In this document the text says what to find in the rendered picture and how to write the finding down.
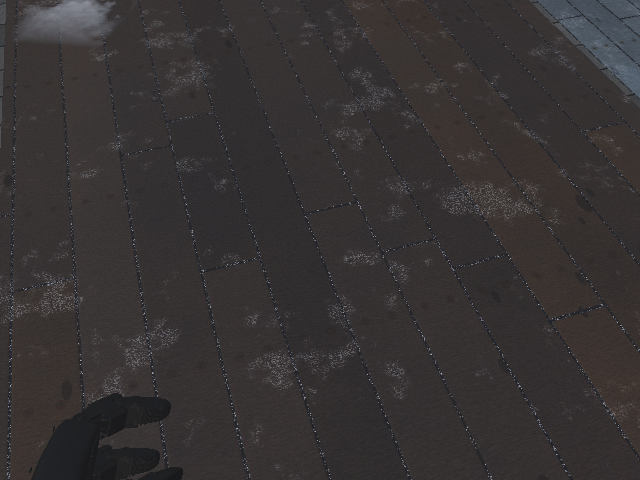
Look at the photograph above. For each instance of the robot left hand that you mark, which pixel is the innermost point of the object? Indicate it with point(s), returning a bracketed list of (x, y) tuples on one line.
[(72, 452)]

